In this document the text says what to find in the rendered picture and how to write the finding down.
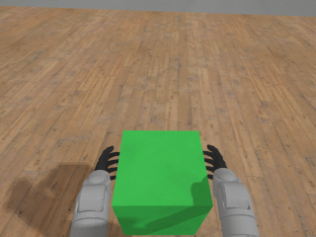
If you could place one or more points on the robot left forearm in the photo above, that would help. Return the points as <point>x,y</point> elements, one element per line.
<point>91,211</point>

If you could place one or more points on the robot left hand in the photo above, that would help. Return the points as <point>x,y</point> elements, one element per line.
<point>103,162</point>

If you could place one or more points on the carton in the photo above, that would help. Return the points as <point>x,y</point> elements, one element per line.
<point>161,185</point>

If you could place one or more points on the robot right hand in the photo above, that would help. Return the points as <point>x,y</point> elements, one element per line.
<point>217,160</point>

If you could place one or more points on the robot right forearm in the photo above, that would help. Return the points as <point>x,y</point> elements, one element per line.
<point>235,210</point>

